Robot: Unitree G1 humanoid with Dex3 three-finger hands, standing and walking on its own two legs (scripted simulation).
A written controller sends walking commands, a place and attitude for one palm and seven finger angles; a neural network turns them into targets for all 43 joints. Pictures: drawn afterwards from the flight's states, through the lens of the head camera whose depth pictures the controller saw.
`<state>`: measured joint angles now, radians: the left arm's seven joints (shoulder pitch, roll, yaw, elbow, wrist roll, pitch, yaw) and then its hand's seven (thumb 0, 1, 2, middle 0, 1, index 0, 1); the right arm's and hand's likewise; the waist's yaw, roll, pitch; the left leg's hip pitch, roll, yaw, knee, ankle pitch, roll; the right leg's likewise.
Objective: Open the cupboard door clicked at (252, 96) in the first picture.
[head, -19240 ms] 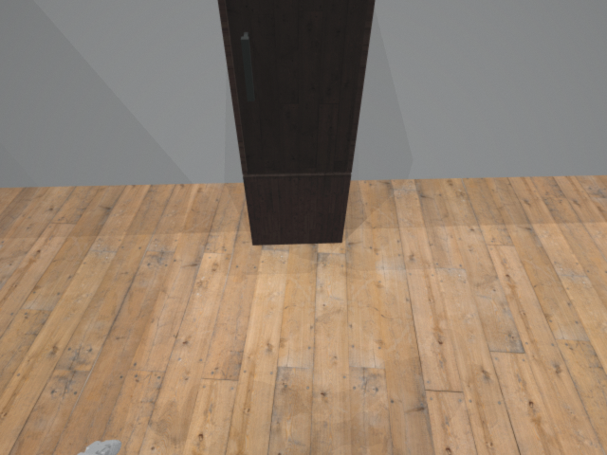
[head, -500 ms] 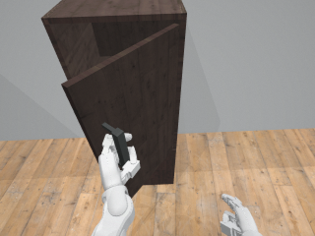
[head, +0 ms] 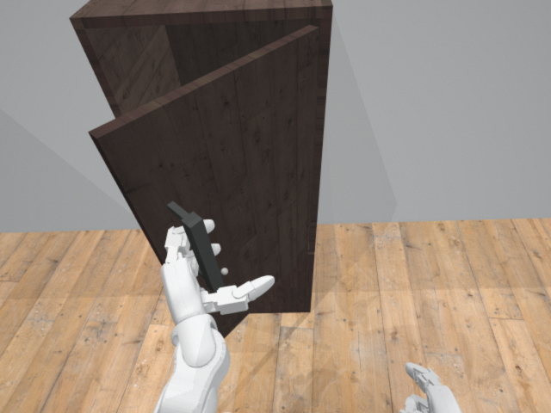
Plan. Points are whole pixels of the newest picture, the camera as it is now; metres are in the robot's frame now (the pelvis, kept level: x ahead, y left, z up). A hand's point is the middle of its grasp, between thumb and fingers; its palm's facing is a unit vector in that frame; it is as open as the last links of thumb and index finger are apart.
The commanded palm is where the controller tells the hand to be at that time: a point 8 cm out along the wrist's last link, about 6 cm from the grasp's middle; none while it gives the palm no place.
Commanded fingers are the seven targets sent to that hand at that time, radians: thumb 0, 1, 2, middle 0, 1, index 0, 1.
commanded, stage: open thumb and fingers to let go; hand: left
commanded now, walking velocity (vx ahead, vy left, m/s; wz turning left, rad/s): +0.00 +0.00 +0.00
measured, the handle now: (196, 249) +0.33 +0.14 +0.08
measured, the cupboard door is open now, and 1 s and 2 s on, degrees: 48 53 52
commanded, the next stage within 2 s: slide the hand sideways off the handle in 0.32 s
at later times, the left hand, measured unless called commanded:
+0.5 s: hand (223, 278) +0.28 +0.09 +0.08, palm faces +0.26 -0.96 -0.04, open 15.2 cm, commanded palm +0.25 +0.12 +0.08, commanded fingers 0.00 -0.50 0.30 -0.15 -0.30 -0.15 -0.30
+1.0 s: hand (219, 313) +0.23 +0.09 +0.08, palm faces -0.02 -1.00 +0.01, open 16.3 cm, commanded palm +0.20 +0.14 +0.08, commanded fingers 0.00 -0.50 0.30 -0.15 -0.30 -0.15 -0.30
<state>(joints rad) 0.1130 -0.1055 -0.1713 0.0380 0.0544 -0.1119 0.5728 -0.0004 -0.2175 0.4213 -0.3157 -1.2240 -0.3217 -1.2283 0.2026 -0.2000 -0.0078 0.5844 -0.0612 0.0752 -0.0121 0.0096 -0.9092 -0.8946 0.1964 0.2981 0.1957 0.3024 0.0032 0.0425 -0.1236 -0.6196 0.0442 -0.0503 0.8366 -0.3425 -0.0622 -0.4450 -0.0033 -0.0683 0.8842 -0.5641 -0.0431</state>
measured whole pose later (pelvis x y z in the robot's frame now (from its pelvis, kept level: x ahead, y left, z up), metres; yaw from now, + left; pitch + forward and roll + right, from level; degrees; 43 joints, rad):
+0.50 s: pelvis -0.02 +0.02 -0.01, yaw +0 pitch +7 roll +0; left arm 0.04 -0.07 -0.23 0.08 0.08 -0.10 0.49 -0.02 -0.49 0.30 -0.34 -0.55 -0.29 -0.58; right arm 0.16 -0.18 0.01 0.56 -0.04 0.06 0.01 0.01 -0.91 -0.89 0.20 0.30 0.20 0.30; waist 0.01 0.04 -0.11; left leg -0.67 0.04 -0.05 0.89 -0.34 -0.04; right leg -0.48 -0.01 -0.07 0.92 -0.55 -0.02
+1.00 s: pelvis -0.03 +0.03 +0.00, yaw -2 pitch +6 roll +0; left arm 0.22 0.03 -0.23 -0.06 -0.02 -0.21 0.20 -0.02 -0.50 0.30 -0.14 -0.30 -0.15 -0.31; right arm 0.25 -0.20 0.02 0.48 -0.01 0.01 0.01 0.01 -0.91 -0.89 0.20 0.30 0.20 0.30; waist -0.01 0.04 -0.09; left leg -0.65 0.05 -0.01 0.88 -0.33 -0.03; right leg -0.48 -0.01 -0.02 0.91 -0.53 0.00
